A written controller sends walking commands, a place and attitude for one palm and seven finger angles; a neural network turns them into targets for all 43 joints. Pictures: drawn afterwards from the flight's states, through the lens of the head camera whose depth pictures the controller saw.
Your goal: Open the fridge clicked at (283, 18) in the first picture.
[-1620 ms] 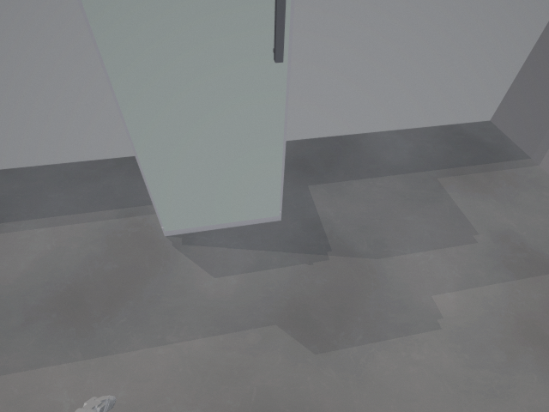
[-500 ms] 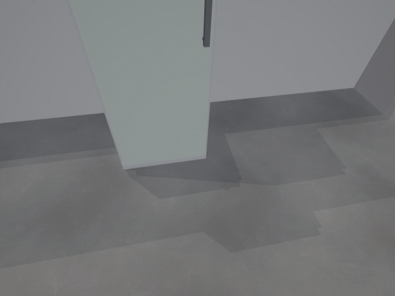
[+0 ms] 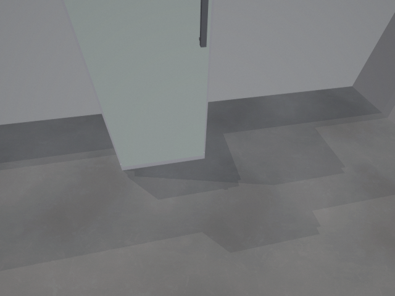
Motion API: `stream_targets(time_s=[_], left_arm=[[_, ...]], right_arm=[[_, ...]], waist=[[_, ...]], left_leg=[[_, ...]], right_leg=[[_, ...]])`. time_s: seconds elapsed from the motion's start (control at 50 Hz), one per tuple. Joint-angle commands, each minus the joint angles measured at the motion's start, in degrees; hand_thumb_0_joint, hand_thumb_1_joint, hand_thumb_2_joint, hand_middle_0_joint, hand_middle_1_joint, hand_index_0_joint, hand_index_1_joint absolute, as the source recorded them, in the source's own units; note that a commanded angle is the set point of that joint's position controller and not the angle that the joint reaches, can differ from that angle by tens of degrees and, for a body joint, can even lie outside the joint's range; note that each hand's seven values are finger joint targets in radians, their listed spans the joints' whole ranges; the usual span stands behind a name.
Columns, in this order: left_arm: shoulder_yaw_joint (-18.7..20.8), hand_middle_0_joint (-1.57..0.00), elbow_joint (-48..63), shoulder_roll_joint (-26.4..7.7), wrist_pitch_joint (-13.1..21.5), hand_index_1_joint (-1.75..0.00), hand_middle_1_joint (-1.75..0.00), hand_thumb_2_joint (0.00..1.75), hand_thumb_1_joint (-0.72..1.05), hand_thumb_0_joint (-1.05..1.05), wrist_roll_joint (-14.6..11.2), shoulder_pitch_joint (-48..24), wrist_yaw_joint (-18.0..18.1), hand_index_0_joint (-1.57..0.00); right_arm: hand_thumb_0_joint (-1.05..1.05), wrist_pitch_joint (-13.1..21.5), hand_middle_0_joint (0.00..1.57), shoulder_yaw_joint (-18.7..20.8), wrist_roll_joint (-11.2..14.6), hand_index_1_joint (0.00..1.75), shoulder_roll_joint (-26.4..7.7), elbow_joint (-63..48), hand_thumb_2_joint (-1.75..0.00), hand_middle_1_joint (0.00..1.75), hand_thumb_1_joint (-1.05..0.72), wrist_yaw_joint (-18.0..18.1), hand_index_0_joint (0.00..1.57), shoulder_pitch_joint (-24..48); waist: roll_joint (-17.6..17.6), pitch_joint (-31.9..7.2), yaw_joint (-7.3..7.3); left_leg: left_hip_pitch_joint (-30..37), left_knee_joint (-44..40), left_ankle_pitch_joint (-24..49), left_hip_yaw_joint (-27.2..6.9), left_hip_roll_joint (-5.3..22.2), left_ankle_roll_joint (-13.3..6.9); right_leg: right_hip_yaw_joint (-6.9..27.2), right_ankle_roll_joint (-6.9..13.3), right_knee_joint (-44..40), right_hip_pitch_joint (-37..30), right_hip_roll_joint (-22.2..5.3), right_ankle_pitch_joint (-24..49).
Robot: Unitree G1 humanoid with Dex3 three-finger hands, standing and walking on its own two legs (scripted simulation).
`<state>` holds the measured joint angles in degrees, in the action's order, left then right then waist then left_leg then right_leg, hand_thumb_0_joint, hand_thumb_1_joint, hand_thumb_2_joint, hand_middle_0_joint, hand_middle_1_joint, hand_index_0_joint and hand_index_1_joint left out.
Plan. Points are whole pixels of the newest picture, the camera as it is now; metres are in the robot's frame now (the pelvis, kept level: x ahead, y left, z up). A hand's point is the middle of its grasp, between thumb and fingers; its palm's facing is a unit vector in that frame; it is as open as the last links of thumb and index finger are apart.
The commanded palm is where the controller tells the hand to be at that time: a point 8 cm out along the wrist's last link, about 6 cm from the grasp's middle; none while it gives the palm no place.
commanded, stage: walk to a spot facing it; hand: right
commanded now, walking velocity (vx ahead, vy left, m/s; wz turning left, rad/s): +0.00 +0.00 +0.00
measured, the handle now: (203, 4) +1.00 +0.04 +0.19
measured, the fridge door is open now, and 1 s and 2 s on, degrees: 0 0 0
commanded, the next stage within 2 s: turn to face it in 0.40 s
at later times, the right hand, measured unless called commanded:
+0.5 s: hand out of the picture +0.06 -0.20 -0.19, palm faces -0.05 +0.99 -0.15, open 7.4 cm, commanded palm none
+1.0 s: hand (262, 240) +0.31 -0.16 -0.18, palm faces -0.10 +0.98 -0.18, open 7.3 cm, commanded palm none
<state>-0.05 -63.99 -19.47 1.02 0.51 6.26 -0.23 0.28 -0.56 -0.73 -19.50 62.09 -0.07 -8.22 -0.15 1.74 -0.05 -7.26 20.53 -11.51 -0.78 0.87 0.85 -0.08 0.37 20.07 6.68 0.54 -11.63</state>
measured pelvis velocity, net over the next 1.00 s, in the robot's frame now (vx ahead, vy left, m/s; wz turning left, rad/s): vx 0.20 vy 0.00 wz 0.13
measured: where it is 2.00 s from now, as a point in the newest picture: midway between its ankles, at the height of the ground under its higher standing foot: (188, 260)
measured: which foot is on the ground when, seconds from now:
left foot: down 0.00-0.36, up 0.38-0.68, down 0.70-1.00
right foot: down 0.00-0.70, up 0.72-1.00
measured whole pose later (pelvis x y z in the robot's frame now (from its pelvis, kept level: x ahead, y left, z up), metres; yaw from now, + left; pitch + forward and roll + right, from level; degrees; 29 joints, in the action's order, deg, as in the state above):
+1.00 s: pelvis +0.20 +0.00 -0.02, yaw +8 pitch -1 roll +1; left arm 2.1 -58.1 -9.2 0.1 1.3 11.8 1.4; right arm -1.4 2.6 -1.7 -9.3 56.0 0.9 -9.4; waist 0.5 1.4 -0.4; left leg -19.8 28.1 -7.7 4.6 -2.0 -3.2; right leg -3.3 -1.5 49.2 23.0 -5.0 -24.2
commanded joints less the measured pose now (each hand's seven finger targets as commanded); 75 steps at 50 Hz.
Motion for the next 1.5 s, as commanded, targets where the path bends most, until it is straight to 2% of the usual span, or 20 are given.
stream_targets(time_s=[0.0, 0.04, 0.14, 0.3, 0.36, 0.38, 0.5, 0.62, 0.64, 0.68, 0.7, 0.76, 0.8, 0.96, 1.02, 1.04, 1.08, 1.16, 1.34, 1.48], left_arm=[[2.2, -0.20, 3.7, -11.8, 1.1, -0.30, -0.30, 0.90, 0.90, 0.00, -0.2, -2.5, 1.0, -0.20], [0.4, -0.20, 2.2, -4.8, 0.2, -0.30, -0.30, 0.90, 0.90, 0.00, 0.2, 1.0, 0.7, -0.20], [0.7, -0.20, 2.4, -4.0, -0.8, -0.30, -0.30, 0.90, 0.90, 0.00, 1.0, 4.0, 0.2, -0.20], [1.3, -0.20, 2.9, -0.2, 1.3, -0.30, -0.30, 0.90, 0.90, 0.00, 0.6, 12.1, 0.6, -0.20], [3.0, -0.20, -1.6, -4.1, 2.7, -0.30, -0.30, 0.90, 0.90, 0.00, 0.8, 26.9, 1.9, -0.20], [2.5, -0.20, -3.1, -2.7, 2.9, -0.30, -0.30, 0.90, 0.90, 0.00, 1.0, 31.0, 2.6, -0.20], [2.0, -0.20, -2.1, 2.3, 3.6, -0.30, -0.30, 0.90, 0.90, 0.00, 0.8, 25.9, 3.5, -0.20], [3.0, -0.20, -1.6, 0.7, 3.2, -0.30, -0.30, 0.90, 0.90, 0.00, -0.5, 21.3, 3.8, -0.20], [3.0, -0.20, -1.3, 1.2, 3.1, -0.30, -0.30, 0.90, 0.90, 0.00, -0.7, 21.3, 3.6, -0.20], [2.6, -0.20, -0.8, 6.3, 2.7, -0.30, -0.30, 0.90, 0.90, 0.00, -1.2, 27.6, 3.2, -0.20], [3.0, -0.20, -0.5, 5.4, 1.8, -0.30, -0.30, 0.90, 0.90, 0.00, -1.1, 25.5, 3.6, -0.20], [2.6, -0.20, 0.7, 8.1, -0.1, -0.30, -0.30, 0.90, 0.90, 0.00, 0.2, 20.3, 2.6, -0.20], [2.2, -0.20, 0.6, 9.2, -1.4, -0.30, -0.30, 0.90, 0.90, 0.00, 0.7, 22.1, 2.4, -0.20], [2.6, -0.20, 5.8, 7.8, -1.5, -0.30, -0.30, 0.90, 0.90, 0.00, 0.5, 15.3, 1.8, -0.20], [2.5, -0.20, 5.4, 7.7, -0.6, -0.30, -0.30, 0.90, 0.90, 0.00, 0.2, 18.1, 2.0, -0.20], [2.7, -0.20, 5.3, 5.9, -0.2, -0.30, -0.30, 0.90, 0.90, 0.00, 0.2, 18.5, 2.3, -0.20], [3.6, -0.20, 8.2, -0.3, 0.1, -0.30, -0.30, 0.90, 0.90, 0.00, 1.2, 15.1, 2.6, -0.20], [3.1, -0.20, 9.3, 2.9, 1.5, -0.30, -0.30, 0.90, 0.90, 0.00, 1.0, 10.2, 2.8, -0.20], [3.5, -0.20, 2.2, 3.6, 3.0, -0.30, -0.30, 0.90, 0.90, 0.00, 1.2, 23.6, 2.8, -0.20], [3.8, -0.20, -0.4, 3.0, 2.4, -0.30, -0.30, 0.90, 0.90, 0.00, 1.7, 22.4, 2.3, -0.20]], right_arm=[[0.00, 1.6, 0.20, 2.4, 0.1, 0.30, -11.8, -3.4, -0.90, 0.30, -0.90, 0.8, 0.20, 1.9], [0.00, 0.5, 0.20, 0.9, 0.1, 0.30, -4.9, -1.7, -0.90, 0.30, -0.90, 1.1, 0.20, -1.8], [0.00, -0.7, 0.20, 1.8, -0.6, 0.30, -5.4, -1.6, -0.90, 0.30, -0.90, 0.1, 0.20, -5.8], [0.00, 0.8, 0.20, 3.3, -0.3, 0.30, -2.7, -1.7, -0.90, 0.30, -0.90, 0.2, 0.20, -11.3], [0.00, 1.8, 0.20, 2.2, -0.4, 0.30, 3.1, -5.1, -0.90, 0.30, -0.90, 0.2, 0.20, -4.4], [0.00, 2.3, 0.20, 2.3, -0.6, 0.30, 2.6, -6.3, -0.90, 0.30, -0.90, 0.6, 0.20, -1.3], [0.00, 1.3, 0.20, 2.7, -0.3, 0.30, 7.6, -6.2, -0.90, 0.30, -0.90, -1.0, 0.20, 0.0], [0.00, 1.1, 0.20, 3.9, -0.5, 0.30, 6.4, -3.0, -0.90, 0.30, -0.90, -0.3, 0.20, -13.1], [0.00, 1.6, 0.20, 4.5, -0.8, 0.30, 3.9, -1.8, -0.90, 0.30, -0.90, 0.0, 0.20, -18.0], [0.00, 2.9, 0.20, 6.1, -0.3, 0.30, -4.1, -1.0, -0.90, 0.30, -0.90, 1.3, 0.20, -23.5], [0.00, 2.1, 0.20, 5.9, 0.4, 0.30, -2.9, -2.5, -0.90, 0.30, -0.90, 1.7, 0.20, -18.9], [0.00, 0.7, 0.20, 4.9, 0.0, 0.30, 1.8, -6.4, -0.90, 0.30, -0.90, 2.3, 0.20, -4.6], [0.00, 0.5, 0.20, 4.4, -0.5, 0.30, 2.5, -7.6, -0.90, 0.30, -0.90, 2.2, 0.20, -1.6], [0.00, -1.0, 0.20, 5.3, -1.2, 0.30, 1.0, -9.0, -0.90, 0.30, -0.90, 1.4, 0.20, -4.1], [0.00, -1.4, 0.20, 5.5, -0.5, 0.30, 1.4, -9.5, -0.90, 0.30, -0.90, 1.3, 0.20, -3.4], [0.00, -1.5, 0.20, 5.0, -0.3, 0.30, 3.2, -9.9, -0.90, 0.30, -0.90, 1.1, 0.20, -4.0], [0.00, -1.6, 0.20, 4.7, 0.1, 0.30, 6.5, -11.0, -0.90, 0.30, -0.90, 0.5, 0.20, -4.4], [0.00, -1.4, 0.20, 5.9, -1.6, 0.30, 5.0, -8.1, -0.90, 0.30, -0.90, -0.9, 0.20, -7.8], [0.00, 0.0, 0.20, 4.2, -1.1, 0.30, 7.4, -6.8, -0.90, 0.30, -0.90, -1.4, 0.20, -3.1], [0.00, 0.8, 0.20, 3.9, -0.6, 0.30, 8.7, -5.9, -0.90, 0.30, -0.90, -1.6, 0.20, -0.9]], waist=[[-0.5, -3.8, 0.18], [-0.6, -4.0, 0.15], [-2.6, 5.3, 0.80], [-3.0, 5.1, -0.64], [15.1, 4.1, -6.40], [12.1, 4.9, -7.27], [6.7, 8.3, -2.80], [6.4, 0.1, 4.76], [3.5, -2.4, 7.05], [-13.9, -14.4, 5.29], [-7.5, -11.1, 4.38], [-4.5, 1.3, 0.24], [-2.7, 0.1, -2.43], [-7.0, -1.1, -0.16], [-5.6, -1.7, -2.30], [-0.8, -1.3, -2.39], [17.3, 3.2, -1.59], [4.9, 4.1, 0.90], [7.1, 1.2, -3.89], [9.4, 3.6, -2.78]], left_leg=[[0.4, -2.7, 9.9, -4.9, 6.3, -2.4], [0.3, -2.6, 1.3, -4.2, 5.9, -1.3], [-5.9, -4.0, -22.3, -7.8, 5.7, -3.0], [-6.0, 3.0, -14.0, -8.5, 7.0, -6.6], [-30.0, 32.6, -17.3, 5.2, -2.7, -1.9], [-36.3, 39.2, -21.4, 2.0, -0.8, -2.1], [-31.4, 33.2, -11.0, 4.6, 3.2, -2.1], [-2.2, 13.2, 8.6, 8.9, -1.7, -4.1], [6.1, 9.0, 13.8, 7.3, -0.5, -4.7], [18.7, 5.0, 48.6, -23.7, 25.2, -16.4], [10.4, 1.8, 40.8, -20.5, 23.9, -17.8], [-11.1, -5.1, 10.1, -13.1, 18.4, -14.6], [-16.9, -6.4, 6.5, -7.6, 15.1, -11.7], [-16.8, -7.8, -11.3, -11.5, 11.2, -11.2], [-19.5, -3.5, -12.0, -10.1, 8.6, -8.4], [-22.0, 1.1, -12.4, -7.8, 5.6, -6.0], [-24.8, 21.7, -16.0, 2.4, -2.7, -0.7], [-27.1, 40.4, -8.0, -0.5, -0.2, -0.5], [-31.2, 31.5, -7.3, 3.3, 3.3, 0.1], [-19.4, 16.0, -8.3, 7.0, 2.6, -1.8]], right_leg=[[5.9, 1.2, -2.7, -0.8, -7.5, 10.5], [5.0, 0.3, -2.3, -0.1, -6.9, 3.9], [4.5, 0.9, 0.2, 9.9, -4.1, -18.6], [1.4, 1.9, 8.8, 9.9, -3.7, -10.1], [23.9, 11.2, -3.7, -14.0, -19.3, 13.8], [25.0, 12.9, -1.7, -19.0, -21.7, 31.7], [7.0, 9.4, -3.4, -10.4, -15.9, 33.9], [-3.0, 4.5, 10.0, -2.1, -12.1, 42.7], [-3.5, 2.9, 18.6, 1.9, -10.6, 36.0], [-4.0, -0.8, 53.7, 16.6, 0.5, -22.7], [1.8, 0.1, 55.3, 15.3, -2.3, -22.5], [0.9, -0.2, 52.5, 16.5, -7.2, -15.5], [-0.9, -1.2, 45.8, 12.6, -7.0, -13.3], [-4.2, -1.8, 25.2, 10.5, -4.7, -12.5], [-4.8, -1.5, 10.4, 1.4, -3.9, -5.6], [-1.3, -0.9, 3.7, -1.6, -6.5, -6.4], [21.1, 7.2, -11.3, 7.1, -24.2, -14.0], [10.9, 6.6, -11.6, 7.4, -18.4, -13.8], [3.6, 9.1, -6.9, -11.7, -19.1, 14.7], [1.1, 8.3, -5.8, -4.3, -18.8, 8.6]])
